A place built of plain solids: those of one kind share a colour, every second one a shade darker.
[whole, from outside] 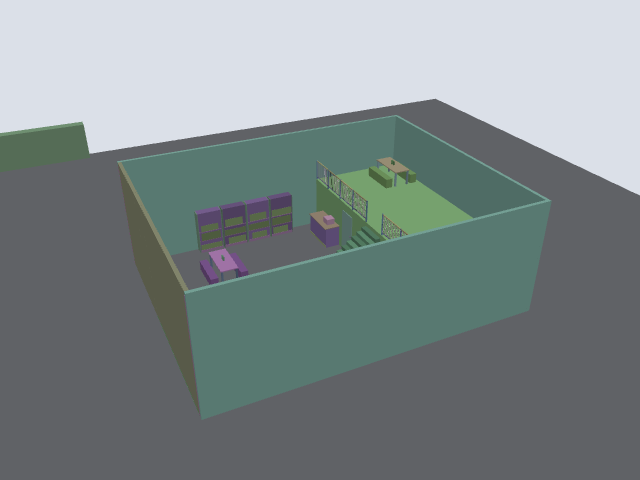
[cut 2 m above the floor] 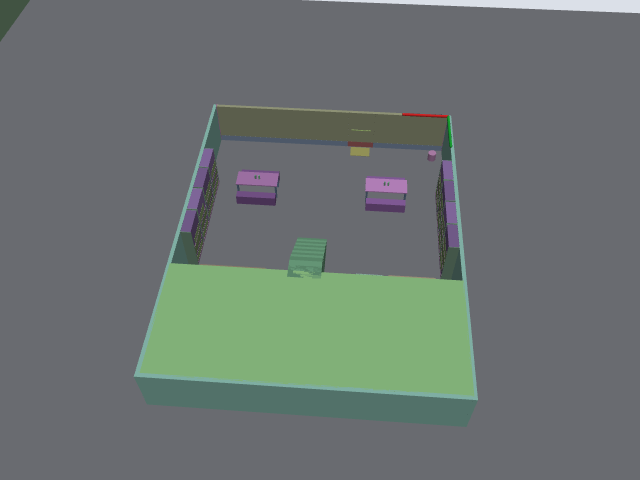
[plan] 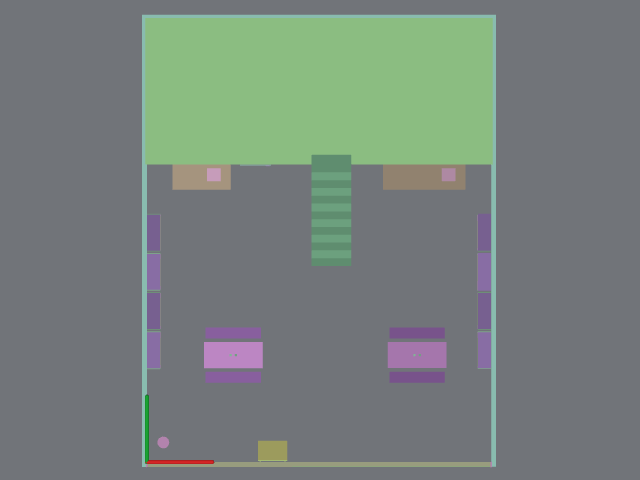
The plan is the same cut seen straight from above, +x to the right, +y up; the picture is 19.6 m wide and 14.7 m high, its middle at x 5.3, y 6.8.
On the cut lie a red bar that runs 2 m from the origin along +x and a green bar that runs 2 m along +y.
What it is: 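A pizzeria at street level behind a glazed front, one room two levels high, with a raised rear level reached by one straight flight, fitted out in the 1990s to 2020s; 10.5 x 13.6 m, 5.02 m high throughout; its front glazed onto the street; the raised level 2.44 m over the floor, over the rear 4.4 m, open to the hall behind a guard 1.0 m high along its edge; a flight of 14 risers of 0.174 m, one straight run, free in the room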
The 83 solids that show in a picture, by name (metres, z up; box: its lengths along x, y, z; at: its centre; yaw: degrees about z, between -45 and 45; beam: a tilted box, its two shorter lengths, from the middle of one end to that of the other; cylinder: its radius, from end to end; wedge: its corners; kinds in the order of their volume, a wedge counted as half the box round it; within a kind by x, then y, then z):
{
 "upper_1": {"box": [10.64, 4.49, 2.49], "at": [5.27, 11.36, 1.19]},
 "street_hedge_1": {"box": [0.6, 15.85, 2.25], "at": [-14.33, -8.07, 1.07]},
 "street_hedge_2": {"box": [0.6, 15.85, 2.25], "at": [24.87, -8.07, 1.07]},
 "wall_1": {"box": [0.15, 13.85, 5.07], "at": [-0.07, 6.78, 2.48]},
 "wall_2": {"box": [10.84, 0.15, 5.07], "at": [5.27, 13.62, 2.48]},
 "wall_3": {"box": [0.15, 13.85, 5.07], "at": [10.62, 6.78, 2.48]},
 "stair_step_1": {"box": [1.22, 0.48, 0.22], "at": [5.65, 6.24, 0.06]},
 "stair_step_2": {"box": [1.22, 0.48, 0.4], "at": [5.65, 6.48, 0.15]},
 "stair_step_3": {"box": [1.22, 0.48, 0.57], "at": [5.65, 6.72, 0.24]},
 "stair_step_4": {"box": [1.22, 0.48, 0.75], "at": [5.65, 6.96, 0.32]},
 "stair_step_5": {"box": [1.22, 0.48, 0.92], "at": [5.65, 7.2, 0.41]},
 "stair_step_6": {"box": [1.22, 0.48, 1.09], "at": [5.65, 7.44, 0.5]},
 "stair_step_7": {"box": [1.22, 0.48, 1.27], "at": [5.65, 7.68, 0.58]},
 "stair_step_8": {"box": [1.22, 0.48, 1.44], "at": [5.65, 7.92, 0.67]},
 "stair_step_9": {"box": [1.22, 0.48, 1.62], "at": [5.65, 8.15, 0.76]},
 "stair_step_10": {"box": [1.22, 0.48, 1.79], "at": [5.65, 8.39, 0.84]},
 "stair_step_11": {"box": [1.22, 0.48, 1.96], "at": [5.65, 8.63, 0.93]},
 "stair_step_12": {"box": [1.22, 0.48, 2.14], "at": [5.65, 8.87, 1.02]},
 "stair_step_13": {"box": [1.22, 0.54, 2.31], "at": [5.65, 9.14, 1.11]},
 "window_wall_1": {"box": [3.25, 0.15, 5.07], "at": [1.62, -0.07, 2.48]},
 "window_wall_2": {"box": [1.2, 0.15, 5.07], "at": [3.85, -0.07, 2.48]},
 "window_wall_3": {"box": [6.09, 0.15, 5.07], "at": [7.5, -0.07, 2.48]},
 "shelves_body_1": {"box": [0.4, 1.16, 2.1], "at": [0.2, 3.42, 1.0]},
 "shelves_body_2": {"box": [0.4, 1.16, 2.1], "at": [0.2, 4.62, 1.0]},
 "shelves_body_3": {"box": [0.4, 1.16, 2.1], "at": [0.2, 5.83, 1.0]},
 "shelves_body_4": {"box": [0.4, 1.16, 2.1], "at": [0.2, 7.03, 1.0]},
 "shelves_body_5": {"box": [0.4, 1.16, 2.1], "at": [10.34, 3.42, 1.0]},
 "shelves_body_6": {"box": [0.4, 1.16, 2.1], "at": [10.34, 4.62, 1.0]},
 "shelves_body_7": {"box": [0.4, 1.16, 2.1], "at": [10.34, 5.83, 1.0]},
 "shelves_body_8": {"box": [0.4, 1.16, 2.1], "at": [10.34, 7.03, 1.0]},
 "shelves_goods_1": {"box": [0.41, 0.83, 0.32], "at": [0.2, 3.4, 1.25]},
 "shelves_goods_2": {"box": [0.41, 1.04, 0.27], "at": [0.2, 3.42, 0.27]},
 "shelves_goods_3": {"box": [0.41, 0.93, 0.39], "at": [0.2, 3.43, 0.81]},
 "shelves_goods_4": {"box": [0.41, 0.87, 0.39], "at": [0.2, 4.59, 1.28]},
 "shelves_goods_5": {"box": [0.41, 1.05, 0.31], "at": [0.2, 4.63, 0.77]},
 "shelves_goods_6": {"box": [0.41, 0.87, 0.34], "at": [0.2, 4.69, 0.3]},
 "shelves_goods_7": {"box": [0.41, 0.85, 0.38], "at": [0.2, 5.81, 1.28]},
 "shelves_goods_8": {"box": [0.41, 1.06, 0.33], "at": [0.2, 5.82, 0.78]},
 "shelves_goods_9": {"box": [0.41, 0.77, 0.32], "at": [0.2, 5.84, 0.29]},
 "shelves_goods_10": {"box": [0.41, 0.79, 0.35], "at": [0.2, 6.95, 0.3]},
 "shelves_goods_11": {"box": [0.41, 0.98, 0.39], "at": [0.2, 7.01, 0.81]},
 "shelves_goods_12": {"box": [0.41, 1.04, 0.36], "at": [0.2, 7.03, 1.27]},
 "shelves_goods_13": {"box": [0.41, 0.87, 0.36], "at": [10.34, 3.36, 1.27]},
 "shelves_goods_14": {"box": [0.41, 0.8, 0.4], "at": [10.34, 4.64, 0.81]},
 "shelves_goods_15": {"box": [0.41, 0.94, 0.32], "at": [10.34, 4.66, 1.25]},
 "shelves_goods_16": {"box": [0.41, 1.0, 0.31], "at": [10.34, 5.82, 0.77]},
 "shelves_goods_17": {"box": [0.41, 0.87, 0.32], "at": [10.34, 5.86, 0.29]},
 "shelves_goods_18": {"box": [0.41, 0.8, 0.38], "at": [10.34, 5.94, 1.28]},
 "shelves_goods_19": {"box": [0.41, 0.84, 0.26], "at": [10.34, 6.96, 1.22]},
 "shelves_goods_20": {"box": [0.41, 0.97, 0.31], "at": [10.34, 7.04, 0.28]},
 "shelves_goods_21": {"box": [0.41, 0.96, 0.39], "at": [10.34, 7.07, 0.81]},
 "counter_1": {"box": [1.75, 0.7, 1.05], "at": [1.68, 8.75, 0.47]},
 "bench_1": {"box": [1.7, 0.34, 0.5], "at": [2.65, 2.6, 0.2]},
 "bench_2": {"box": [1.7, 0.34, 0.5], "at": [2.65, 3.96, 0.2]},
 "bench_3": {"box": [1.7, 0.34, 0.5], "at": [8.28, 2.6, 0.2]},
 "bench_4": {"box": [1.7, 0.34, 0.5], "at": [8.28, 3.96, 0.2]},
 "upper_bench_1": {"box": [1.7, 0.34, 0.5], "at": [1.6, 11.84, 2.64]},
 "upper_bench_2": {"box": [1.7, 0.34, 0.5], "at": [1.6, 13.2, 2.64]},
 "shelves_shelf_1": {"box": [0.41, 1.1, 0.18], "at": [0.21, 3.42, 0.04]},
 "shelves_shelf_2": {"box": [0.41, 1.1, 0.18], "at": [0.21, 4.62, 0.04]},
 "shelves_shelf_3": {"box": [0.41, 1.1, 0.18], "at": [0.21, 5.83, 0.04]},
 "shelves_shelf_4": {"box": [0.41, 1.1, 0.18], "at": [0.21, 7.03, 0.04]},
 "stallriser_1": {"box": [3.25, 0.05, 0.35], "at": [1.62, -0.02, 0.12]},
 "stallriser_2": {"box": [6.09, 0.05, 0.35], "at": [7.5, -0.02, 0.12]},
 "shelves_cheek_1": {"box": [0.41, 0.032, 2.1], "at": [0.21, 2.86, 1.0]},
 "shelves_cheek_2": {"box": [0.41, 0.032, 2.1], "at": [0.21, 4.06, 1.0]},
 "shelves_cheek_3": {"box": [0.41, 0.032, 2.1], "at": [0.21, 5.26, 1.0]},
 "shelves_cheek_4": {"box": [0.41, 0.032, 2.1], "at": [0.21, 6.46, 1.0]},
 "shelves_cheek_5": {"box": [0.41, 0.032, 2.1], "at": [0.21, 7.59, 1.0]},
 "shelves_cheek_6": {"box": [0.41, 0.032, 2.1], "at": [10.33, 7.59, 1.0]},
 "top_1": {"box": [1.8, 0.8, 0.05], "at": [2.65, 3.27, 0.73]},
 "top_2": {"box": [1.8, 0.8, 0.05], "at": [8.28, 3.27, 0.73]},
 "counter_top_1": {"box": [1.79, 0.78, 0.04], "at": [1.68, 8.73, 1.02]},
 "counter_top_2": {"box": [2.53, 0.78, 0.04], "at": [8.49, 8.73, 1.02]},
 "front_foot_1": {"box": [6.09, 0.15, 0.12], "at": [7.5, -0.07, 0.01]},
 "till_1": {"box": [0.42, 0.4, 0.28], "at": [2.05, 8.8, 1.18]},
 "till_2": {"box": [0.42, 0.4, 0.28], "at": [9.24, 8.8, 1.18]},
 "upper_top_1": {"box": [1.8, 0.8, 0.05], "at": [1.6, 12.52, 3.17]},
 "service_door_1": {"box": [0.95, 0.03, 2.1], "at": [3.33, 9.1, 1.0]},
 "plant_pot_1": {"cylinder": 0.18, "from": [0.5, 0.6, 0.0], "to": [0.5, 0.6, 0.38]},
 "door_mat_1": {"box": [0.9, 0.6, 0.07], "at": [3.85, 0.35, -0.02]},
 "front_corner_1": {"box": [0.04, 0.17, 4.92], "at": [10.54, -0.07, 2.41]},
 "street_door_kick_1": {"box": [1.2, 0.05, 0.35], "at": [3.85, -0.02, 0.12]}
}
